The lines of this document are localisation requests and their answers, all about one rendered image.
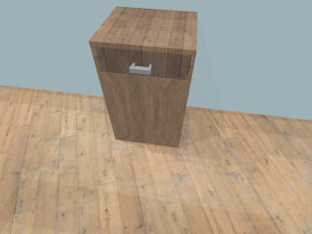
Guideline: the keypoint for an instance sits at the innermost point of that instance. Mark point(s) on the cabinet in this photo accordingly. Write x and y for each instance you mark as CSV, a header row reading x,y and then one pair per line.
x,y
147,109

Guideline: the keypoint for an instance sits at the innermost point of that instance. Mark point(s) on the handle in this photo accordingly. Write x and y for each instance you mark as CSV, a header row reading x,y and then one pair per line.
x,y
140,69

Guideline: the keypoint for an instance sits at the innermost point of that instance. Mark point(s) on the drawer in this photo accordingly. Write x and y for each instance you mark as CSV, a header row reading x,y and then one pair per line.
x,y
163,65

